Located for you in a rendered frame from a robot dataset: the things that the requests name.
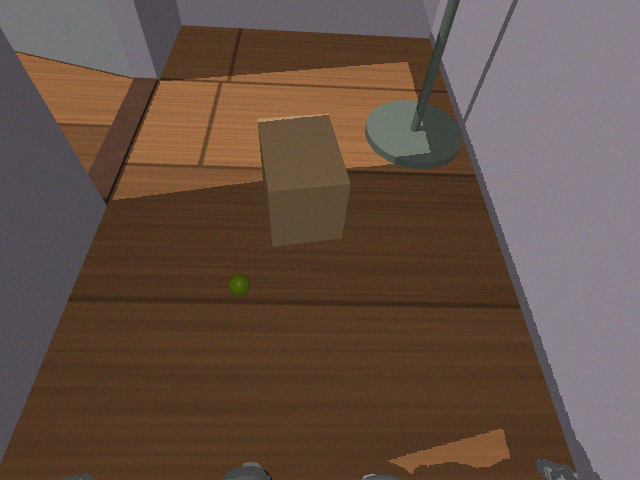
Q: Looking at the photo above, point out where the right robot hand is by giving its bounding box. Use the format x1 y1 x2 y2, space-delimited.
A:
535 459 579 480

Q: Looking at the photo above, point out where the coat stand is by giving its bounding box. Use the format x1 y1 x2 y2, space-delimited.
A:
365 0 463 169

